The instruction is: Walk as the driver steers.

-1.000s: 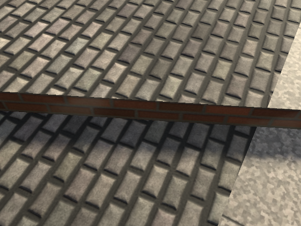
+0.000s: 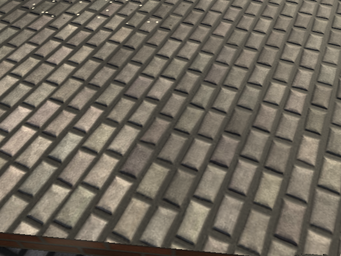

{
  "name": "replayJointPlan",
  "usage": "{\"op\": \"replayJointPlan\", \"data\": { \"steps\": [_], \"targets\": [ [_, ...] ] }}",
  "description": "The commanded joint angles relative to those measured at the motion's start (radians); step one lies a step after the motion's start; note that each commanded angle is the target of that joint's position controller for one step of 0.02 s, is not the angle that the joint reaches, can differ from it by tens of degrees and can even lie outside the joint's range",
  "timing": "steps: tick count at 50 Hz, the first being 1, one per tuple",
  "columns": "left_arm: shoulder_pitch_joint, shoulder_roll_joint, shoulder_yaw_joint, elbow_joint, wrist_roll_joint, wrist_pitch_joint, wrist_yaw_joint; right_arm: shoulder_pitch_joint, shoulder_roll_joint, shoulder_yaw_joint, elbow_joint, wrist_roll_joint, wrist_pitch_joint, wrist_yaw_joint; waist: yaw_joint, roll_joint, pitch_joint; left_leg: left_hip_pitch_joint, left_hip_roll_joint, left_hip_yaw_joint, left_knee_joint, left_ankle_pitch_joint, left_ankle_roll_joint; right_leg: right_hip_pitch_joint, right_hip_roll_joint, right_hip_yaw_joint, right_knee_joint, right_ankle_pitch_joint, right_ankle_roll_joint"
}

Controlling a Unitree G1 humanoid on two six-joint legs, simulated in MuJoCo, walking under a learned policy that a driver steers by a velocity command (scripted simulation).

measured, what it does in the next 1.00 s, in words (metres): climbs: left foot, then right foot 0.16 m higher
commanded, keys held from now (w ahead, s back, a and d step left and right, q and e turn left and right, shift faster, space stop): w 1.00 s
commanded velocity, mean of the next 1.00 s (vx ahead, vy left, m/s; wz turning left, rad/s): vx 0.50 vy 0.00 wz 0.00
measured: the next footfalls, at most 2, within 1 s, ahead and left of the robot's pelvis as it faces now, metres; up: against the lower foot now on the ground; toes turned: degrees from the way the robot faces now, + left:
left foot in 0.06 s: +0.21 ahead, +0.13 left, +0.00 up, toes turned +2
right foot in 0.70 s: +0.61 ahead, -0.18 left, +0.16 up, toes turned -6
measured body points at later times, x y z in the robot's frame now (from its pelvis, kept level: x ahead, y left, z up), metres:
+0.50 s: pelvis +0.26 +0.02 +0.00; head +0.27 +0.02 +0.45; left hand +0.40 +0.25 -0.12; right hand +0.20 -0.22 -0.15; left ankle +0.17 +0.12 -0.74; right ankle +0.29 -0.10 -0.47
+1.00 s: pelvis +0.55 -0.10 +0.15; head +0.54 -0.13 +0.60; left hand +0.53 +0.12 +0.01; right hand +0.74 -0.32 +0.06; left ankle +0.61 +0.07 -0.42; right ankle +0.57 -0.18 -0.58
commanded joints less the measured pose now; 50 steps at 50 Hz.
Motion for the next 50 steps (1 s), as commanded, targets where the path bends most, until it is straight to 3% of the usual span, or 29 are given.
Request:
{"op": "replayJointPlan", "data": {
  "steps": [1, 3, 4, 5, 6, 8, 11, 15, 16, 17, 21, 23, 26, 28, 29, 30, 31, 33, 34, 35, 36, 37, 38, 39, 40, 41, 43, 46, 50],
  "targets": [
    [-0.016, 0.187, 0.041, -0.034, -0.005, 0.006, 0.012, -0.035, -0.119, -0.028, -0.072, 0.000, -0.027, 0.010, -0.070, -0.137, 0.007, 0.066, -0.035, 0.020, -0.043, -0.085, 0.044, 0.036, -0.303, 0.112, 0.091, 0.644, -0.128],
    [-0.037, 0.153, 0.025, -0.052, 0.001, 0.014, 0.015, 0.245, -0.199, -0.069, 0.016, -0.010, -0.030, -0.001, -0.192, -0.104, -0.172, 0.478, -0.034, 0.015, -0.058, -0.015, 0.103, -0.089, -0.217, 0.050, 0.419, 0.728, -0.081],
    [0.035, 0.076, -0.003, -0.078, 0.019, 0.001, 0.007, 0.391, -0.295, -0.092, 0.042, -0.030, -0.025, -0.007, -0.186, 0.086, -0.322, 0.872, 0.215, -0.332, -0.040, -0.007, 0.221, -0.442, -0.104, 0.000, 0.783, 0.351, -0.021],
    [0.070, 0.020, -0.020, -0.058, 0.007, -0.018, 0.001, 0.421, -0.267, -0.084, 0.058, -0.019, -0.014, -0.004, -0.174, 0.244, -0.393, 1.003, 0.334, -0.673, -0.183, -0.073, 0.322, -0.697, 0.018, 0.077, 1.024, -0.283, 0.010],
    [0.004, 0.124, 0.005, -0.065, -0.018, -0.034, -0.008, 0.362, -0.198, -0.060, 0.046, -0.010, -0.016, 0.000, -0.180, 0.138, -0.297, 0.913, 0.291, -0.597, -0.210, -0.186, 0.274, -0.785, -0.045, 0.175, 1.120, -0.270, -0.013],
    [-0.115, 0.132, 0.009, -0.095, -0.020, -0.037, -0.004, 0.200, -0.136, -0.040, 0.008, -0.014, -0.020, 0.000, -0.128, 0.017, -0.110, 0.624, 0.218, -0.358, -0.275, -0.139, 0.220, -0.778, -0.146, 0.122, 1.046, -0.102, -0.026],
    [-0.090, 0.085, 0.012, -0.085, 0.004, -0.003, 0.008, 0.156, -0.115, -0.030, 0.013, -0.027, -0.030, 0.003, -0.061, 0.036, -0.061, 0.411, 0.166, -0.229, -0.361, -0.007, 0.208, -0.627, -0.187, 0.119, 0.937, -0.011, -0.011],
    [-0.173, 0.072, 0.011, -0.119, 0.018, 0.009, 0.011, 0.209, -0.156, -0.040, 0.037, -0.018, -0.029, -0.016, -0.068, 0.014, -0.025, 0.397, 0.147, -0.127, -0.405, 0.075, 0.221, -0.689, -0.189, 0.099, 0.767, 0.141, 0.031],
    [-0.091, 0.011, -0.004, -0.068, 0.009, 0.031, 0.005, 0.260, -0.123, -0.031, 0.061, -0.033, -0.005, -0.016, -0.063, 0.073, -0.069, 0.434, 0.138, -0.105, -0.370, 0.103, 0.223, -0.675, -0.153, 0.028, 0.893, 0.100, 0.048],
    [-0.083, 0.016, -0.005, -0.064, 0.005, 0.044, 0.002, 0.285, -0.112, -0.026, 0.066, -0.034, 0.007, -0.016, -0.068, 0.064, -0.049, 0.419, 0.140, -0.101, -0.364, 0.058, 0.227, -0.707, -0.166, 0.036, 0.931, 0.104, 0.053],
    [-0.238, -0.008, -0.008, -0.125, -0.024, 0.047, 0.002, 0.499, -0.096, -0.010, 0.145, -0.023, 0.035, -0.033, -0.138, 0.068, 0.075, 0.721, 0.291, -0.305, -0.358, -0.194, 0.293, -1.354, -0.171, 0.079, 1.605, -0.158, 0.054],
    [-0.305, -0.061, -0.036, -0.174, -0.040, 0.023, -0.007, 0.585, -0.057, 0.007, 0.176, -0.018, 0.048, -0.042, -0.156, 0.043, 0.108, 0.865, 0.315, -0.306, -0.287, -0.231, 0.264, -1.677, -0.178, 0.120, 1.935, -0.301, 0.044],
    [-0.455, -0.146, -0.101, -0.294, -0.036, -0.004, -0.020, 0.649, -0.049, 0.023, 0.203, -0.042, 0.061, -0.055, -0.188, -0.003, 0.176, 0.868, 0.334, -0.270, -0.246, -0.150, 0.196, -1.927, -0.149, 0.167, 2.150, -0.419, 0.040],
    [-0.500, -0.142, -0.134, -0.403, -0.030, -0.012, -0.023, 0.522, -0.059, 0.032, 0.164, -0.036, 0.059, -0.071, -0.118, -0.032, 0.217, 0.631, 0.277, -0.139, -0.322, -0.220, 0.127, -1.816, -0.188, 0.141, 1.882, -0.362, 0.046],
    [-0.532, -0.132, -0.151, -0.474, -0.009, -0.018, -0.030, 0.443, -0.082, 0.034, 0.143, -0.011, 0.061, -0.080, -0.073, -0.035, 0.206, 0.386, 0.188, -0.043, -0.411, -0.269, 0.095, -1.584, -0.219, 0.047, 1.595, -0.244, 0.052],
    [-0.517, -0.119, -0.158, -0.502, 0.028, -0.022, -0.042, 0.412, -0.111, 0.023, 0.112, -0.003, 0.051, -0.079, -0.051, -0.072, 0.101, 0.043, 0.172, -0.002, -0.622, -0.218, 0.135, -1.005, -0.216, -0.046, 1.351, 0.001, 0.016],
    [-0.497, -0.100, -0.144, -0.498, 0.029, -0.022, -0.034, 0.447, -0.127, 0.012, 0.129, 0.018, 0.042, -0.072, -0.051, -0.016, 0.047, -0.009, 0.146, 0.023, -0.672, -0.102, 0.153, -0.720, -0.174, -0.109, 1.254, 0.078, 0.005],
    [-0.237, -0.003, -0.081, -0.433, 0.009, -0.026, -0.025, 0.432, -0.232, -0.006, 0.140, 0.022, 0.029, -0.055, 0.084, 0.159, -0.184, 0.353, 0.155, 0.082, -0.413, 0.951, 0.132, -0.460, -0.052, -0.140, 1.175, 0.000, -0.045],
    [-0.072, 0.090, -0.036, -0.414, -0.006, -0.020, -0.025, 0.460, -0.276, -0.013, 0.164, -0.002, 0.045, -0.048, 0.197, 0.288, -0.291, 0.530, 0.148, 0.060, -0.176, 1.390, 0.097, -0.327, 0.016, -0.118, 0.997, -0.034, -0.080],
    [0.008, 0.180, -0.004, -0.379, 0.008, -0.005, -0.031, 0.460, -0.256, -0.014, 0.163, 0.010, 0.052, -0.046, 0.220, 0.266, -0.321, 0.617, 0.148, -0.002, 0.065, 1.376, 0.049, -0.283, 0.001, 0.041, 0.805, -0.003, -0.109],
    [0.092, 0.320, 0.024, -0.303, 0.050, 0.002, -0.045, 0.520, -0.091, 0.012, 0.129, -0.011, 0.044, -0.044, 0.101, -0.248, -0.391, 0.405, 0.008, -0.073, 0.428, 0.394, 0.006, -0.108, -0.209, 0.533, 0.564, 0.159, -0.201],
    [0.178, 0.290, 0.021, -0.244, 0.052, 0.016, -0.037, 0.607, 0.001, 0.023, 0.150, -0.027, 0.008, -0.004, 0.058, -0.509, -0.565, 0.219, -0.203, -0.228, 0.813, -0.285, -0.003, 0.038, -0.371, 1.027, 0.166, 0.124, -0.261],
    [0.108, 0.184, -0.005, -0.255, 0.054, 0.008, -0.042, 0.606, 0.024, 0.008, 0.153, 0.008, -0.011, 0.025, 0.018, -0.301, -0.515, 0.127, -0.207, -0.340, 1.065, -0.308, 0.007, -0.040, -0.418, 1.064, 0.130, -0.062, -0.238],
    [0.028, 0.107, -0.017, -0.231, 0.014, 0.004, -0.058, 0.438, 0.040, 0.015, 0.078, 0.023, -0.001, 0.029, -0.001, -0.193, -0.296, 0.016, -0.156, -0.220, 1.106, -0.307, 0.028, -0.225, -0.377, 0.898, 0.158, -0.258, -0.186],
    [-0.001, 0.014, -0.040, -0.165, 0.004, 0.002, -0.069, 0.299, 0.065, 0.028, 0.011, 0.011, 0.008, 0.022, -0.026, -0.132, -0.121, -0.063, -0.112, -0.148, 1.194, -0.296, 0.062, -0.414, -0.338, 0.757, 0.195, -0.357, -0.157],
    [-0.071, -0.027, -0.045, -0.142, 0.033, -0.006, -0.070, 0.236, 0.015, 0.021, -0.039, -0.002, 0.016, 0.013, -0.065, -0.073, -0.048, -0.082, -0.061, -0.157, 1.215, -0.243, 0.099, -0.542, -0.315, 0.590, 0.225, -0.311, -0.136],
    [-0.087, -0.097, -0.060, -0.085, 0.060, -0.020, -0.071, 0.281, 0.018, 0.032, -0.066, 0.010, 0.030, 0.008, -0.113, -0.117, -0.009, -0.116, -0.059, -0.183, 1.302, -0.209, 0.151, -0.589, -0.291, 0.462, 0.184, -0.219, -0.136],
    [-0.045, -0.091, -0.064, -0.020, 0.034, -0.033, -0.074, 0.296, 0.057, 0.058, -0.090, -0.002, 0.033, 0.004, -0.160, -0.086, 0.018, -0.280, -0.081, -0.213, 1.246, -0.131, 0.182, -0.535, -0.244, 0.264, 0.148, -0.049, -0.107],
    [-0.057, 0.003, -0.051, -0.048, 0.028, -0.050, -0.028, 0.184, -0.055, 0.033, -0.121, -0.024, 0.029, -0.005, -0.134, -0.105, -0.002, -0.276, -0.054, -0.114, 0.800, 0.028, 0.063, -0.450, -0.209, 0.114, -0.031, 0.128, -0.133]
  ]
}}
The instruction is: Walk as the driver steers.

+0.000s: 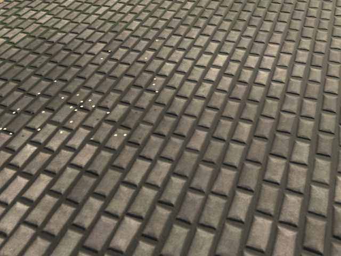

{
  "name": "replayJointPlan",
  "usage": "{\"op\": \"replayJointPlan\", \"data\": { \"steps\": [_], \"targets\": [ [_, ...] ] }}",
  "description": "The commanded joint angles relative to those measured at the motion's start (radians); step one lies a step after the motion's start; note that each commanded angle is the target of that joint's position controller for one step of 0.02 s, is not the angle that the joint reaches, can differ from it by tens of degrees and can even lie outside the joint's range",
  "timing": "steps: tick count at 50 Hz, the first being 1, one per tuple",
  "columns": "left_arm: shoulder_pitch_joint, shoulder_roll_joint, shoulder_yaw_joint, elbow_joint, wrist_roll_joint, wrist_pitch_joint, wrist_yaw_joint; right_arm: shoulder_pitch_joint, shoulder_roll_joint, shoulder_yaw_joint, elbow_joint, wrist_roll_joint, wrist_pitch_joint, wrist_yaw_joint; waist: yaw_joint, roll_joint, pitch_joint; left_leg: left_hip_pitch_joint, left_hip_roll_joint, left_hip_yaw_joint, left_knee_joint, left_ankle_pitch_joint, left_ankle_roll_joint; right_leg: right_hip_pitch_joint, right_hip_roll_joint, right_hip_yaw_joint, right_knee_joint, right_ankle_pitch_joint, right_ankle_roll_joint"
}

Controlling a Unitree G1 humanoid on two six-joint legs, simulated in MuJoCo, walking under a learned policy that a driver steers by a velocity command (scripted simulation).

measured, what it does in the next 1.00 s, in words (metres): walks ahead: left foot, then right foot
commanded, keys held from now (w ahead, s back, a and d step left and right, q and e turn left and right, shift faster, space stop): w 0.74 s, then w+q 0.26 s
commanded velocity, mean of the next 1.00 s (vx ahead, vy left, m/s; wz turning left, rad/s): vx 0.50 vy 0.00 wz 0.06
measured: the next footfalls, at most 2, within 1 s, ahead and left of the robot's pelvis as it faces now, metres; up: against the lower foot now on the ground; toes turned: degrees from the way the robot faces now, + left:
left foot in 0.40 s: +0.41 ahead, +0.14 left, +0.00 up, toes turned +3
right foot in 0.90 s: +0.72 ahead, -0.11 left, +0.00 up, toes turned +0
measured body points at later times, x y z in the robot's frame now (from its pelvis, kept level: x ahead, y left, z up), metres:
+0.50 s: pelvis +0.30 +0.05 +0.00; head +0.33 +0.05 +0.45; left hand +0.30 +0.32 -0.14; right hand +0.45 -0.21 -0.11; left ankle +0.37 +0.14 -0.73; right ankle +0.13 -0.09 -0.62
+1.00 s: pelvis +0.59 -0.01 -0.01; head +0.63 -0.02 +0.44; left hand +0.75 +0.25 -0.11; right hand +0.62 -0.28 -0.15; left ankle +0.43 +0.13 -0.65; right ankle +0.68 -0.11 -0.73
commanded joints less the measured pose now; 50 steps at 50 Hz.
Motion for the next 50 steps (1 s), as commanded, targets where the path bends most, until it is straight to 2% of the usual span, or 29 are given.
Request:
{"op": "replayJointPlan", "data": {
  "steps": [1, 4, 7, 12, 15, 17, 18, 19, 20, 21, 22, 23, 24, 25, 26, 28, 31, 33, 36, 38, 40, 43, 44, 45, 46, 47, 48, 49, 50],
  "targets": [
    [-0.101, 0.127, 0.016, -0.079, -0.007, -0.038, 0.034, 0.047, -0.101, -0.028, -0.012, -0.002, -0.001, -0.007, -0.058, -0.128, 0.070, 0.012, 0.049, 0.041, -0.278, 0.117, -0.068, -0.018, -0.173, 0.165, -0.397, 0.149, -0.100],
    [0.006, 0.166, 0.026, -0.046, -0.017, -0.031, 0.062, -0.080, -0.072, -0.030, -0.027, 0.007, -0.003, 0.001, 0.011, -0.108, 0.058, 0.007, 0.096, 0.119, -0.513, 0.216, -0.098, 0.148, -0.200, 0.168, -0.438, 0.225, -0.093],
    [0.052, 0.174, 0.034, -0.038, -0.015, -0.018, 0.065, -0.140, -0.055, -0.039, -0.024, 0.018, -0.004, 0.013, 0.051, -0.123, 0.099, -0.044, 0.111, 0.122, -0.676, 0.199, -0.107, 0.316, -0.242, 0.180, -0.455, 0.226, -0.101],
    [0.091, 0.175, 0.044, -0.037, -0.026, 0.010, 0.058, -0.246, -0.034, -0.040, -0.045, 0.022, -0.019, 0.031, 0.092, -0.114, 0.180, -0.012, 0.091, 0.161, -0.913, 0.092, -0.104, 0.459, -0.274, 0.159, -0.436, 0.256, -0.119],
    [0.079, 0.211, 0.059, -0.040, -0.030, 0.021, 0.058, -0.265, -0.046, -0.039, -0.056, 0.024, -0.033, 0.045, 0.081, -0.141, 0.201, 0.098, 0.059, 0.194, -1.012, 0.033, -0.079, 0.482, -0.279, 0.136, -0.380, 0.453, -0.111],
    [0.060, 0.245, 0.070, -0.044, -0.032, 0.024, 0.058, -0.192, -0.094, -0.057, -0.044, 0.018, -0.040, 0.048, 0.029, -0.184, 0.142, 0.273, 0.004, 0.223, -1.043, -0.008, -0.047, 0.499, -0.274, 0.122, -0.270, 0.822, -0.091],
    [0.037, 0.259, 0.075, -0.045, -0.033, 0.029, 0.058, -0.091, -0.125, -0.073, -0.016, 0.015, -0.042, 0.045, -0.028, -0.198, 0.083, 0.409, -0.029, 0.247, -1.069, -0.003, -0.024, 0.496, -0.256, 0.103, -0.160, 0.964, -0.074],
    [0.022, 0.254, 0.075, -0.055, -0.031, 0.033, 0.058, 0.073, -0.179, -0.101, 0.031, 0.016, -0.039, 0.036, -0.105, -0.199, -0.016, 0.656, -0.029, 0.237, -1.061, 0.048, 0.008, 0.409, -0.226, 0.080, 0.005, 1.007, -0.047],
    [-0.011, 0.234, 0.064, -0.087, -0.019, 0.027, 0.058, 0.267, -0.240, -0.122, 0.074, 0.002, -0.033, 0.021, -0.184, -0.143, -0.152, 1.001, 0.121, 0.072, -0.986, 0.054, 0.063, 0.160, -0.185, 0.077, 0.268, 0.736, -0.023],
    [0.097, 0.086, 0.023, -0.112, -0.017, 0.002, 0.043, 0.341, -0.325, -0.139, 0.085, -0.016, -0.031, 0.012, -0.123, 0.138, -0.316, 1.380, 0.406, -0.436, -1.048, -0.079, 0.246, -0.269, 0.020, 0.093, 0.683, 0.054, 0.051],
    [0.045, 0.149, 0.038, -0.099, -0.034, -0.030, 0.037, 0.324, -0.237, -0.113, 0.081, -0.013, -0.029, 0.003, -0.142, 0.126, -0.358, 1.331, 0.430, -0.588, -1.172, -0.083, 0.234, -0.351, 0.034, 0.273, 0.842, -0.276, 0.034],
    [-0.064, 0.227, 0.062, -0.142, -0.067, -0.046, 0.031, 0.245, -0.189, -0.097, 0.069, -0.006, -0.028, 0.000, -0.128, 0.106, -0.198, 1.183, 0.374, -0.389, -1.188, -0.052, 0.166, -0.413, -0.028, 0.275, 0.875, -0.217, 0.014],
    [-0.119, 0.224, 0.061, -0.157, -0.070, -0.050, 0.034, 0.175, -0.150, -0.085, 0.058, -0.002, -0.030, 0.002, -0.090, 0.037, -0.105, 1.019, 0.333, -0.243, -1.215, 0.027, 0.129, -0.399, -0.079, 0.238, 0.825, -0.122, 0.009],
    [-0.146, 0.212, 0.064, -0.162, -0.056, -0.044, 0.040, 0.139, -0.116, -0.074, 0.058, -0.006, -0.034, 0.009, -0.059, -0.003, -0.036, 0.892, 0.290, -0.150, -1.252, 0.078, 0.110, -0.376, -0.105, 0.212, 0.770, -0.062, 0.014],
    [-0.122, 0.196, 0.068, -0.157, -0.048, -0.030, 0.043, 0.122, -0.098, -0.068, 0.060, -0.013, -0.041, 0.012, -0.023, 0.021, -0.009, 0.813, 0.256, -0.082, -1.283, 0.096, 0.097, -0.330, -0.135, 0.206, 0.729, -0.023, 0.014],
    [-0.095, 0.152, 0.063, -0.163, -0.047, -0.003, 0.044, 0.120, -0.107, -0.070, 0.075, -0.011, -0.047, 0.012, 0.009, 0.042, 0.028, 0.726, 0.228, -0.038, -1.343, 0.074, 0.106, -0.308, -0.158, 0.190, 0.686, 0.003, 0.029],
    [-0.181, 0.148, 0.062, -0.201, -0.031, 0.015, 0.049, 0.157, -0.148, -0.081, 0.093, -0.010, -0.053, 0.002, 0.010, 0.011, 0.092, 0.670, 0.226, 0.012, -1.387, 0.107, 0.117, -0.393, -0.181, 0.172, 0.559, 0.093, 0.069],
    [-0.256, 0.142, 0.059, -0.224, -0.024, 0.012, 0.044, 0.180, -0.159, -0.084, 0.098, -0.010, -0.049, -0.008, -0.007, 0.004, 0.108, 0.663, 0.203, 0.058, -1.394, 0.117, 0.102, -0.395, -0.176, 0.159, 0.392, 0.216, 0.078],
    [-0.383, 0.126, 0.049, -0.251, -0.030, 0.004, 0.036, 0.225, -0.181, -0.091, 0.111, 0.000, -0.041, -0.022, -0.051, 0.009, 0.126, 0.682, 0.181, 0.106, -1.402, 0.120, 0.071, -0.332, -0.126, 0.118, 0.162, 0.353, 0.075],
    [-0.448, 0.131, 0.048, -0.271, -0.035, 0.001, 0.030, 0.277, -0.188, -0.096, 0.131, 0.012, -0.034, -0.027, -0.076, 0.005, 0.135, 0.750, 0.204, 0.089, -1.385, 0.086, 0.067, -0.329, -0.108, 0.120, 0.081, 0.366, 0.074],
    [-0.482, 0.145, 0.051, -0.294, -0.038, -0.005, 0.020, 0.301, -0.187, -0.101, 0.146, 0.020, -0.022, -0.031, -0.074, 0.010, 0.146, 0.829, 0.241, 0.054, -1.344, 0.071, 0.059, -0.342, -0.100, 0.148, 0.016, 0.335, 0.060],
    [-0.423, 0.196, 0.070, -0.288, -0.034, -0.020, 0.012, 0.273, -0.206, -0.114, 0.143, 0.021, -0.006, -0.038, -0.019, 0.034, 0.111, 0.886, 0.267, 0.007, -1.246, 0.136, 0.031, -0.226, -0.070, 0.150, -0.041, 0.235, 0.033],
    [-0.328, 0.226, 0.088, -0.263, -0.029, -0.022, 0.015, 0.254, -0.207, -0.114, 0.136, 0.018, 0.001, -0.037, 0.033, 0.031, 0.058, 0.875, 0.231, 0.027, -1.132, 0.262, 0.008, -0.091, -0.040, 0.124, -0.063, 0.206, 0.018],
    [-0.156, 0.279, 0.113, -0.217, -0.021, -0.023, 0.023, 0.256, -0.169, -0.101, 0.126, 0.007, 0.004, -0.036, 0.098, 0.005, -0.064, 0.777, 0.168, 0.065, -0.922, 0.249, -0.025, 0.170, -0.069, 0.144, -0.023, 0.230, -0.013],
    [0.006, 0.363, 0.132, -0.198, -0.010, -0.018, 0.034, 0.285, -0.103, -0.077, 0.097, -0.022, 0.004, -0.036, 0.128, -0.168, -0.226, 0.566, 0.074, 0.129, -0.580, -0.099, -0.067, 0.460, -0.280, 0.378, -0.004, 0.236, -0.056],
    [0.018, 0.393, 0.137, -0.187, -0.002, -0.014, 0.026, 0.439, -0.003, -0.055, 0.099, 0.010, -0.017, -0.028, 0.050, -0.454, -0.332, 0.231, -0.056, 0.068, -0.294, -0.546, -0.107, 0.697, -0.443, 0.839, -0.184, 0.020, -0.206],
    [-0.022, 0.284, 0.112, -0.207, -0.014, -0.016, 0.027, 0.372, -0.122, -0.082, 0.119, 0.031, -0.027, -0.029, 0.083, -0.291, -0.255, 0.138, 0.006, -0.021, -0.179, -0.513, -0.106, 0.631, -0.406, 0.809, -0.227, -0.097, -0.171],
    [-0.085, 0.233, 0.098, -0.217, -0.020, -0.018, 0.033, 0.269, -0.162, -0.094, 0.089, 0.038, -0.030, -0.029, 0.083, -0.212, -0.128, 0.092, 0.052, 0.002, -0.166, -0.416, -0.095, 0.498, -0.381, 0.636, -0.232, -0.084, -0.126],
    [-0.156, 0.212, 0.090, -0.222, -0.015, -0.020, 0.034, 0.220, -0.155, -0.097, 0.080, 0.034, -0.027, -0.036, 0.052, -0.123, -0.063, 0.139, 0.102, 0.016, -0.201, -0.324, -0.094, 0.352, -0.351, 0.528, -0.260, 0.008, -0.109]
  ]
}}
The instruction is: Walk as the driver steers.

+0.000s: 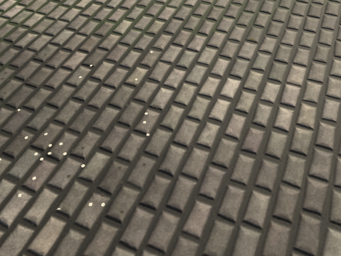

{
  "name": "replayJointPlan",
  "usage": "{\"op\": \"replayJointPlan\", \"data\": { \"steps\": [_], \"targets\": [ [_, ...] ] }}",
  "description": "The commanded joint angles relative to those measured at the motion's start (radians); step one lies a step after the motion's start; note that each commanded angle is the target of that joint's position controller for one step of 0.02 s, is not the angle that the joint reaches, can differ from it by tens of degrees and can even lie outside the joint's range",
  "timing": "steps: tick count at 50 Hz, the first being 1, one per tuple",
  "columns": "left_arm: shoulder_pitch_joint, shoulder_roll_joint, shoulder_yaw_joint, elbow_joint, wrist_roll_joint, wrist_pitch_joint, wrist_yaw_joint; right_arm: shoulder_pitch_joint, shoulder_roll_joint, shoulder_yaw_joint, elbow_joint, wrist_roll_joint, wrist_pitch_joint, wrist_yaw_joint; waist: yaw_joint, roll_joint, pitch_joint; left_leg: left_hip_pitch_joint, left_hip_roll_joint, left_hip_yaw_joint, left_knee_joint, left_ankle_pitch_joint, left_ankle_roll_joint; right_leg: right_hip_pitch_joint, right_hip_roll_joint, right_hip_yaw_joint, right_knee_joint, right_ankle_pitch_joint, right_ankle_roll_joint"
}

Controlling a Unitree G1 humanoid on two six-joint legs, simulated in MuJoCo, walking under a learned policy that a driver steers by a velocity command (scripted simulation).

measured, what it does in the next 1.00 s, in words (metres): walks ahead: left foot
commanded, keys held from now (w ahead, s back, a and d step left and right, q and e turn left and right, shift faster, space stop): w+q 0.30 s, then w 0.28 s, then w+e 0.42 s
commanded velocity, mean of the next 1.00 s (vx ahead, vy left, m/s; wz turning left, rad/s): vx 0.50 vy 0.00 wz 0.13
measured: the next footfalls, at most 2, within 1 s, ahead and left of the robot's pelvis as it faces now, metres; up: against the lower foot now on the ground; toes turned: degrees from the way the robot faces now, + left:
left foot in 0.44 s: +0.36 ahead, +0.19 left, +0.00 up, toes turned +18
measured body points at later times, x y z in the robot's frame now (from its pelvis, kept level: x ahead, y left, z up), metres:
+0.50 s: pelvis +0.26 +0.07 -0.01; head +0.29 +0.09 +0.44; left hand +0.21 +0.35 -0.15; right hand +0.50 -0.13 -0.10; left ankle +0.33 +0.17 -0.73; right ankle +0.11 -0.11 -0.67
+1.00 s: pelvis +0.54 +0.11 -0.01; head +0.58 +0.12 +0.44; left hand +0.70 +0.37 -0.12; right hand +0.59 -0.16 -0.14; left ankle +0.33 +0.18 -0.72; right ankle +0.69 +0.04 -0.72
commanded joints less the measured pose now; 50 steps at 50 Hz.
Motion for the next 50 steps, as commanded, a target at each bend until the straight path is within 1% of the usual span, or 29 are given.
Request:
{"op": "replayJointPlan", "data": {
  "steps": [1, 2, 3, 6, 8, 10, 12, 16, 18, 20, 21, 22, 23, 24, 25, 26, 27, 28, 29, 30, 31, 34, 38, 42, 45, 47, 48, 49, 50],
  "targets": [
    [0.120, 0.104, 0.032, -0.004, 0.007, -0.006, 0.009, -0.058, -0.096, -0.030, -0.094, 0.000, -0.017, -0.010, 0.071, -0.097, -0.105, -0.397, 0.116, -0.048, 0.146, 0.143, 0.016, 0.397, -0.293, 0.368, -0.328, -0.020, -0.138],
    [0.098, 0.088, 0.028, 0.001, 0.016, -0.010, 0.010, -0.037, -0.081, -0.034, -0.094, 0.002, -0.003, -0.008, 0.040, -0.130, -0.087, -0.341, 0.138, -0.055, 0.120, 0.177, 0.018, 0.333, -0.272, 0.294, -0.360, 0.015, -0.129],
    [0.091, 0.081, 0.029, 0.006, 0.016, -0.013, 0.010, -0.032, -0.062, -0.035, -0.099, 0.006, 0.010, -0.006, 0.029, -0.136, -0.074, -0.321, 0.146, -0.050, 0.101, 0.190, 0.018, 0.303, -0.264, 0.248, -0.389, 0.038, -0.133],
    [0.104, 0.117, 0.044, 0.026, 0.012, -0.019, 0.022, -0.076, -0.037, -0.035, -0.128, -0.001, 0.037, -0.008, 0.016, -0.091, -0.025, -0.376, 0.154, -0.052, 0.030, 0.260, 0.008, 0.284, -0.270, 0.133, -0.435, 0.142, -0.148],
    [0.123, 0.132, 0.050, 0.037, 0.014, -0.014, 0.034, -0.113, -0.037, -0.036, -0.144, -0.008, 0.039, -0.001, 0.021, -0.077, -0.008, -0.419, 0.152, -0.055, -0.055, 0.343, -0.004, 0.311, -0.264, 0.063, -0.444, 0.185, -0.149],
    [0.127, 0.146, 0.055, 0.040, 0.013, -0.009, 0.041, -0.159, -0.030, -0.032, -0.158, -0.008, 0.034, 0.012, 0.031, -0.074, 0.005, -0.413, 0.145, -0.028, -0.173, 0.435, -0.007, 0.329, -0.246, -0.008, -0.451, 0.202, -0.135],
    [0.144, 0.159, 0.059, 0.043, 0.007, -0.002, 0.047, -0.234, -0.021, -0.025, -0.180, -0.009, 0.029, 0.026, 0.057, -0.063, 0.026, -0.399, 0.136, 0.016, -0.277, 0.492, -0.003, 0.351, -0.243, -0.058, -0.458, 0.198, -0.125],
    [0.211, 0.185, 0.070, 0.065, -0.008, 0.020, 0.047, -0.356, -0.011, -0.013, -0.230, -0.010, 0.027, 0.049, 0.102, -0.050, 0.069, -0.412, 0.114, 0.076, -0.406, 0.452, 0.020, 0.464, -0.275, -0.110, -0.427, 0.233, -0.118],
    [0.233, 0.196, 0.074, 0.081, -0.020, 0.032, 0.041, -0.374, -0.016, -0.014, -0.247, -0.009, 0.027, 0.055, 0.095, -0.063, 0.077, -0.385, 0.087, 0.102, -0.449, 0.364, 0.045, 0.517, -0.293, -0.120, -0.381, 0.336, -0.113],
    [0.213, 0.225, 0.081, 0.086, -0.032, 0.040, 0.039, -0.329, -0.049, -0.029, -0.248, -0.013, 0.027, 0.057, 0.043, -0.104, 0.031, -0.259, 0.025, 0.151, -0.476, 0.266, 0.082, 0.547, -0.297, -0.139, -0.264, 0.649, -0.099],
    [0.191, 0.232, 0.080, 0.089, -0.038, 0.045, 0.039, -0.223, -0.079, -0.048, -0.220, -0.014, 0.026, 0.057, -0.027, -0.111, -0.029, -0.109, -0.020, 0.178, -0.526, 0.280, 0.108, 0.535, -0.276, -0.162, -0.127, 0.782, -0.081],
    [0.187, 0.213, 0.071, 0.092, -0.036, 0.048, 0.040, -0.050, -0.138, -0.081, -0.162, -0.011, 0.026, 0.048, -0.109, -0.090, -0.120, 0.155, -0.064, 0.183, -0.581, 0.359, 0.138, 0.440, -0.230, -0.190, 0.076, 0.769, -0.051],
    [0.193, 0.159, 0.049, 0.071, -0.004, 0.042, 0.038, 0.109, -0.238, -0.113, -0.126, -0.012, 0.031, 0.027, -0.154, 0.055, -0.231, 0.471, 0.121, -0.087, -0.558, 0.417, 0.198, 0.162, -0.179, -0.199, 0.415, 0.366, -0.002],
    [0.292, 0.041, 0.012, 0.045, 0.000, 0.013, 0.025, 0.066, -0.302, -0.107, -0.132, -0.014, 0.020, 0.028, -0.029, 0.240, -0.336, 0.673, 0.349, -0.624, -0.720, 0.242, 0.370, -0.174, 0.012, -0.048, 0.715, -0.426, 0.044],
    [0.185, 0.129, 0.032, 0.045, -0.047, -0.017, 0.014, 0.082, -0.212, -0.081, -0.144, -0.018, 0.010, 0.034, -0.097, 0.115, -0.351, 0.660, 0.368, -0.665, -0.812, 0.204, 0.350, -0.266, -0.007, 0.116, 0.807, -0.417, 0.030],
    [0.101, 0.150, 0.040, 0.017, -0.071, -0.028, 0.012, 0.024, -0.170, -0.068, -0.139, -0.020, 0.000, 0.036, -0.089, 0.103, -0.216, 0.560, 0.332, -0.493, -0.811, 0.290, 0.302, -0.342, -0.050, 0.100, 0.802, -0.330, 0.010],
    [0.083, 0.141, 0.038, 0.021, -0.052, -0.031, 0.021, -0.053, -0.133, -0.057, -0.149, -0.016, -0.005, 0.037, -0.052, 0.039, -0.149, 0.419, 0.290, -0.365, -0.812, 0.380, 0.263, -0.308, -0.101, 0.102, 0.731, -0.234, -0.001],
    [0.081, 0.144, 0.046, 0.031, -0.031, -0.026, 0.027, -0.116, -0.096, -0.046, -0.156, -0.023, -0.008, 0.038, -0.017, 0.032, -0.101, 0.293, 0.252, -0.275, -0.834, 0.453, 0.241, -0.250, -0.129, 0.103, 0.665, -0.178, 0.000],
    [0.115, 0.141, 0.049, 0.042, -0.029, -0.011, 0.026, -0.143, -0.065, -0.037, -0.162, -0.033, -0.013, 0.037, 0.018, 0.045, -0.094, 0.223, 0.228, -0.223, -0.865, 0.482, 0.231, -0.187, -0.149, 0.116, 0.635, -0.135, -0.001],
    [0.144, 0.125, 0.049, 0.053, -0.032, 0.005, 0.025, -0.146, -0.062, -0.036, -0.157, -0.036, -0.019, 0.035, 0.035, 0.049, -0.094, 0.195, 0.226, -0.193, -0.895, 0.491, 0.229, -0.157, -0.155, 0.119, 0.608, -0.110, 0.002],
    [0.156, 0.109, 0.047, 0.060, -0.033, 0.020, 0.025, -0.142, -0.071, -0.038, -0.149, -0.035, -0.028, 0.032, 0.046, 0.038, -0.083, 0.174, 0.225, -0.157, -0.918, 0.521, 0.229, -0.158, -0.158, 0.117, 0.580, -0.090, 0.009],
    [0.094, 0.092, 0.042, 0.044, -0.025, 0.045, 0.030, -0.100, -0.098, -0.044, -0.115, -0.041, -0.043, 0.016, 0.035, 0.019, -0.024, 0.167, 0.220, -0.056, -0.963, 0.582, 0.213, -0.245, -0.154, 0.129, 0.460, 0.037, 0.031],
    [0.006, 0.079, 0.037, 0.018, -0.029, 0.040, 0.016, -0.080, -0.101, -0.040, -0.094, -0.044, -0.047, 0.002, 0.002, 0.035, 0.014, 0.189, 0.188, 0.078, -0.991, 0.557, 0.156, -0.251, -0.100, 0.132, 0.230, 0.264, 0.024],
    [-0.102, 0.054, 0.021, -0.027, -0.027, 0.037, -0.005, -0.033, -0.109, -0.041, -0.060, -0.036, -0.044, -0.007, -0.042, 0.028, 0.064, 0.282, 0.212, 0.150, -1.002, 0.568, 0.130, -0.257, -0.068, 0.082, 0.069, 0.325, 0.002],
    [-0.149, 0.052, 0.015, -0.067, -0.027, 0.035, -0.029, -0.007, -0.116, -0.045, -0.039, -0.028, -0.023, -0.012, -0.052, 0.031, 0.077, 0.413, 0.254, 0.182, -0.932, 0.704, 0.119, -0.296, -0.048, 0.044, 0.018, 0.225, -0.026],
    [-0.128, 0.075, 0.024, -0.086, -0.027, 0.035, -0.044, -0.036, -0.144, -0.051, -0.048, -0.023, -0.008, -0.021, -0.018, 0.063, 0.042, 0.454, 0.265, 0.212, -0.830, 1.003, 0.097, -0.221, -0.003, -0.012, 0.010, 0.118, -0.058],
    [-0.090, 0.097, 0.034, -0.087, -0.027, 0.038, -0.047, -0.047, -0.163, -0.056, -0.053, -0.021, 0.000, -0.027, 0.009, 0.090, 0.003, 0.468, 0.266, 0.224, -0.750, 1.185, 0.085, -0.151, 0.031, -0.045, 0.023, 0.057, -0.078],
    [0.001, 0.131, 0.051, -0.074, -0.028, 0.042, -0.047, -0.059, -0.177, -0.058, -0.058, -0.022, 0.009, -0.033, 0.062, 0.105, -0.052, 0.458, 0.259, 0.235, -0.616, 1.311, 0.070, -0.031, 0.068, -0.064, 0.027, 0.013, -0.101],
    [0.157, 0.182, 0.078, -0.041, -0.029, 0.044, -0.039, -0.084, -0.183, -0.056, -0.065, -0.018, 0.014, -0.036, 0.149, 0.083, -0.130, 0.374, 0.222, 0.256, -0.405, 1.285, 0.041, 0.196, 0.101, -0.057, -0.040, 0.068, -0.138]
  ]
}}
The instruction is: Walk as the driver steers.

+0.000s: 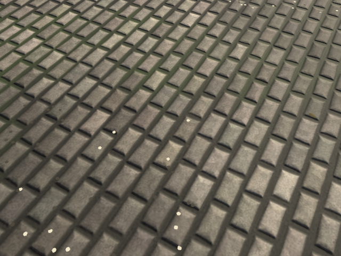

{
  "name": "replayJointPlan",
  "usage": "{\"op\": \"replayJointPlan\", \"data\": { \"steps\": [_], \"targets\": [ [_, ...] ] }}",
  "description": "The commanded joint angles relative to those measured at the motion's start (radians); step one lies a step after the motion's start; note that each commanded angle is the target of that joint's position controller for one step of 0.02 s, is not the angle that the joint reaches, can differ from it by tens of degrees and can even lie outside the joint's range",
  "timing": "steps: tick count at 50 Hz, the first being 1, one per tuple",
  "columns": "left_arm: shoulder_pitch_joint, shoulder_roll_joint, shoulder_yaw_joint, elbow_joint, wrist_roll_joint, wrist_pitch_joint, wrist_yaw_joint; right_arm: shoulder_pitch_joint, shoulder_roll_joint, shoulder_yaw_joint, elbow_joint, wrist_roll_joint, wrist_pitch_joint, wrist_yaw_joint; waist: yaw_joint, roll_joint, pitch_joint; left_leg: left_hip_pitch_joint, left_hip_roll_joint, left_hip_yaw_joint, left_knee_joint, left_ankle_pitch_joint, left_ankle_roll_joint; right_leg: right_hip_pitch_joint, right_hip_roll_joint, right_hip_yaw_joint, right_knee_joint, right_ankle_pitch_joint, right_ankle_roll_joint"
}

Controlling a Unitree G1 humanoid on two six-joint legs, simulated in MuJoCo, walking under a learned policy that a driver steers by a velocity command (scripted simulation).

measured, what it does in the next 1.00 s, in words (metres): walks ahead, turning right: right foot, then left foot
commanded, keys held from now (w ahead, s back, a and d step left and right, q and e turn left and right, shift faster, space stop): w+e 0.60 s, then no key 0.40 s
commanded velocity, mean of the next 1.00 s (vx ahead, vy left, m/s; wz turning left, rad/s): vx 0.40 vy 0.00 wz -0.44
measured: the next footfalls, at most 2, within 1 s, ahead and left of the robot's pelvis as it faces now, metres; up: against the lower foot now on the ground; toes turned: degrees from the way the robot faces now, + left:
right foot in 0.02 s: +0.18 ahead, -0.09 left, +0.00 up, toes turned -3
left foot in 0.48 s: +0.49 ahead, +0.07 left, +0.00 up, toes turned -21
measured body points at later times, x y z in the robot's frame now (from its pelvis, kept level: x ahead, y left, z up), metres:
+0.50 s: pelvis +0.31 +0.00 +0.01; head +0.33 -0.01 +0.45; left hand +0.43 +0.27 -0.11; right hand +0.46 -0.30 -0.06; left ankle +0.45 +0.08 -0.72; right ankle +0.14 -0.08 -0.71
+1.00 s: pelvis +0.49 -0.09 +0.01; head +0.51 -0.11 +0.46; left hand +0.78 +0.02 -0.07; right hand +0.42 -0.37 -0.12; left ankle +0.46 +0.08 -0.68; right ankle +0.51 -0.22 -0.72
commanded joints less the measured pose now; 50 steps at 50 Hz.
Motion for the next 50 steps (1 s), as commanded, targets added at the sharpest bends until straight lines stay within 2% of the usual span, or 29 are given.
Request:
{"op": "replayJointPlan", "data": {
  "steps": [1, 2, 3, 4, 5, 6, 7, 10, 12, 15, 20, 22, 23, 24, 25, 26, 27, 28, 29, 31, 34, 38, 42, 45, 46, 47, 48, 49, 50],
  "targets": [
    [0.340, 0.272, 0.097, -0.005, 0.004, 0.002, 0.025, -0.043, -0.181, -0.029, -0.085, -0.008, -0.005, -0.016, 0.212, -0.002, -0.237, -0.313, 0.172, -0.007, 0.689, 0.942, 0.033, 0.604, -0.067, 0.204, -0.043, -0.011, -0.125],
    [0.327, 0.325, 0.099, -0.009, -0.006, -0.007, 0.025, 0.069, -0.015, 0.022, -0.120, -0.033, -0.037, 0.012, 0.085, -0.227, -0.336, -0.763, -0.064, -0.143, 1.027, -0.077, -0.030, 0.937, -0.308, 0.781, -0.142, -0.145, -0.331],
    [0.373, 0.250, 0.078, -0.014, 0.002, -0.008, 0.028, -0.044, -0.101, 0.009, -0.134, 0.012, -0.082, 0.031, 0.165, -0.129, -0.394, -0.883, -0.048, -0.325, 1.113, -0.097, -0.002, 0.991, -0.311, 0.872, -0.249, -0.213, -0.317],
    [0.323, 0.201, 0.067, -0.019, 0.004, -0.012, 0.034, -0.129, -0.135, 0.001, -0.161, 0.043, -0.104, 0.039, 0.168, -0.088, -0.254, -0.958, 0.008, -0.322, 1.078, -0.008, 0.024, 0.893, -0.283, 0.717, -0.262, -0.164, -0.264],
    [0.248, 0.173, 0.058, -0.040, 0.000, -0.016, 0.035, -0.156, -0.131, 0.003, -0.164, 0.030, -0.113, 0.034, 0.124, 0.013, -0.168, -0.920, 0.055, -0.313, 0.984, 0.071, 0.033, 0.730, -0.241, 0.602, -0.270, -0.073, -0.230],
    [0.184, 0.143, 0.049, -0.057, 0.003, -0.017, 0.036, -0.170, -0.140, -0.007, -0.161, 0.003, -0.109, 0.025, 0.083, 0.047, -0.106, -0.851, 0.081, -0.300, 0.898, 0.106, 0.023, 0.576, -0.206, 0.517, -0.287, 0.030, -0.211],
    [0.154, 0.126, 0.040, -0.075, 0.014, -0.018, 0.041, -0.152, -0.144, -0.014, -0.163, -0.006, -0.096, 0.023, 0.048, 0.034, -0.091, -0.780, 0.099, -0.304, 0.860, 0.128, 0.014, 0.481, -0.184, 0.474, -0.313, 0.088, -0.211],
    [0.153, 0.161, 0.047, -0.093, 0.010, -0.019, 0.056, -0.142, -0.111, -0.011, -0.180, -0.017, -0.061, 0.016, 0.016, 0.004, -0.054, -0.736, 0.107, -0.273, 0.701, 0.167, -0.033, 0.338, -0.152, 0.397, -0.351, 0.178, -0.207],
    [0.177, 0.193, 0.056, -0.094, 0.005, -0.017, 0.068, -0.217, -0.090, -0.002, -0.209, -0.022, -0.054, 0.013, 0.036, -0.011, -0.032, -0.722, 0.086, -0.251, 0.544, 0.297, -0.058, 0.279, -0.112, 0.339, -0.356, 0.186, -0.180],
    [0.223, 0.196, 0.060, -0.093, -0.003, -0.004, 0.076, -0.324, -0.066, 0.011, -0.238, -0.016, -0.059, 0.023, 0.087, -0.046, -0.031, -0.637, 0.028, -0.236, 0.302, 0.520, -0.063, 0.245, -0.056, 0.296, -0.326, 0.108, -0.123],
    [0.287, 0.180, 0.058, -0.085, -0.008, 0.014, 0.080, -0.384, -0.120, -0.003, -0.276, 0.005, -0.077, 0.044, 0.105, -0.076, -0.040, -0.601, -0.005, -0.279, 0.152, 0.488, -0.038, 0.376, -0.109, 0.439, -0.214, -0.019, -0.094],
    [0.267, 0.180, 0.059, -0.098, -0.003, 0.018, 0.084, -0.322, -0.143, -0.015, -0.266, 0.007, -0.090, 0.048, 0.060, -0.105, -0.051, -0.521, -0.008, -0.273, 0.116, 0.421, -0.004, 0.402, -0.117, 0.487, -0.142, -0.001, -0.075],
    [0.252, 0.158, 0.050, -0.109, 0.001, 0.017, 0.083, -0.234, -0.166, -0.027, -0.245, 0.000, -0.096, 0.044, 0.013, -0.104, -0.093, -0.388, -0.001, -0.265, 0.088, 0.422, 0.025, 0.381, -0.079, 0.470, -0.058, 0.049, -0.047],
    [0.236, 0.106, 0.031, -0.130, 0.010, 0.011, 0.078, -0.093, -0.214, -0.043, -0.230, -0.020, -0.101, 0.037, -0.056, -0.044, -0.208, -0.151, 0.130, -0.377, 0.118, 0.391, 0.088, 0.281, -0.026, 0.402, 0.170, 0.006, -0.009],
    [0.370, 0.045, 0.012, -0.155, -0.009, 0.001, 0.079, 0.042, -0.305, -0.066, -0.202, -0.038, -0.090, 0.033, -0.030, 0.238, -0.366, 0.221, 0.371, -0.789, 0.073, 0.235, 0.253, -0.050, 0.117, 0.257, 0.518, -0.332, 0.068],
    [0.388, 0.115, 0.015, -0.151, -0.019, -0.002, 0.079, 0.053, -0.246, -0.055, -0.193, -0.010, -0.081, 0.038, -0.031, 0.328, -0.363, 0.244, 0.440, -1.019, -0.008, 0.012, 0.287, -0.222, 0.061, 0.250, 0.693, -0.524, 0.083],
    [0.307, 0.193, 0.036, -0.151, -0.018, 0.003, 0.078, -0.001, -0.168, -0.033, -0.213, -0.003, -0.073, 0.035, -0.054, 0.204, -0.221, 0.126, 0.396, -0.884, -0.029, -0.050, 0.240, -0.275, 0.012, 0.253, 0.760, -0.439, 0.090],
    [0.235, 0.196, 0.039, -0.166, -0.007, 0.010, 0.078, -0.050, -0.143, -0.022, -0.221, -0.010, -0.062, 0.031, -0.048, 0.127, -0.133, -0.002, 0.350, -0.736, -0.036, 0.040, 0.201, -0.260, -0.024, 0.212, 0.760, -0.362, 0.095],
    [0.193, 0.183, 0.041, -0.183, 0.004, 0.011, 0.075, -0.089, -0.123, -0.014, -0.215, -0.015, -0.055, 0.031, -0.029, 0.104, -0.063, -0.120, 0.308, -0.633, -0.063, 0.147, 0.189, -0.237, -0.050, 0.204, 0.713, -0.310, 0.096],
    [0.196, 0.145, 0.041, -0.193, -0.004, 0.020, 0.067, -0.123, -0.099, -0.003, -0.206, -0.023, -0.057, 0.032, 0.013, 0.136, -0.010, -0.256, 0.252, -0.492, -0.108, 0.327, 0.177, -0.151, -0.083, 0.193, 0.645, -0.270, 0.097],
    [0.193, 0.092, 0.028, -0.212, 0.006, 0.031, 0.073, -0.127, -0.137, -0.013, -0.178, -0.019, -0.067, 0.037, 0.047, 0.118, -0.015, -0.300, 0.252, -0.352, -0.101, 0.788, 0.216, -0.111, -0.066, 0.164, 0.500, -0.273, 0.125],
    [0.135, 0.060, 0.008, -0.215, 0.016, 0.028, 0.057, -0.144, -0.173, -0.021, -0.152, 0.000, -0.043, 0.027, 0.036, 0.123, -0.079, -0.312, 0.208, -0.198, -0.086, 0.905, 0.194, 0.037, -0.050, 0.100, 0.212, -0.032, 0.129],
    [0.046, 0.087, 0.015, -0.242, 0.018, 0.022, 0.039, -0.093, -0.195, -0.022, -0.114, 0.019, -0.023, 0.026, 0.009, 0.131, -0.088, -0.237, 0.223, -0.202, -0.018, 0.844, 0.166, 0.111, -0.018, 0.083, 0.035, 0.016, 0.100],
    [0.137, 0.137, 0.039, -0.211, 0.034, 0.017, 0.046, -0.083, -0.179, -0.015, -0.095, 0.028, -0.018, 0.026, 0.064, 0.097, -0.128, -0.251, 0.167, -0.186, 0.164, 0.791, 0.100, 0.332, 0.018, 0.061, -0.163, 0.174, 0.038],
    [0.202, 0.211, 0.056, -0.210, 0.047, 0.018, 0.059, -0.057, -0.140, 0.001, -0.103, -0.001, -0.026, 0.027, 0.076, 0.004, -0.207, -0.354, 0.109, -0.139, 0.324, 0.587, 0.041, 0.518, -0.119, 0.189, -0.107, 0.596, -0.012],
    [0.222, 0.228, 0.044, -0.220, 0.072, 0.025, 0.069, 0.030, -0.070, 0.035, -0.112, -0.029, -0.034, 0.036, 0.050, -0.191, -0.317, -0.578, 0.023, -0.147, 0.586, 0.027, -0.030, 0.743, -0.359, 0.454, -0.059, 0.922, -0.204],
    [0.240, 0.142, 0.019, -0.197, 0.053, 0.030, 0.062, 0.015, -0.104, 0.032, -0.100, -0.017, -0.021, 0.042, 0.071, -0.197, -0.398, -0.589, 0.036, -0.260, 0.679, -0.225, -0.057, 0.713, -0.384, 0.529, -0.087, 0.863, -0.269],
    [0.191, 0.113, 0.007, -0.192, 0.039, 0.031, 0.053, -0.015, -0.145, 0.021, -0.104, 0.005, -0.005, 0.044, 0.060, -0.142, -0.320, -0.640, 0.065, -0.280, 0.719, -0.239, -0.065, 0.659, -0.331, 0.471, -0.107, 0.712, -0.232],
    [0.144, 0.107, 0.005, -0.190, 0.035, 0.032, 0.050, -0.050, -0.141, 0.020, -0.100, 0.008, 0.010, 0.037, 0.051, -0.090, -0.257, -0.672, 0.077, -0.271, 0.704, -0.220, -0.067, 0.595, -0.288, 0.426, -0.125, 0.588, -0.183]
  ]
}}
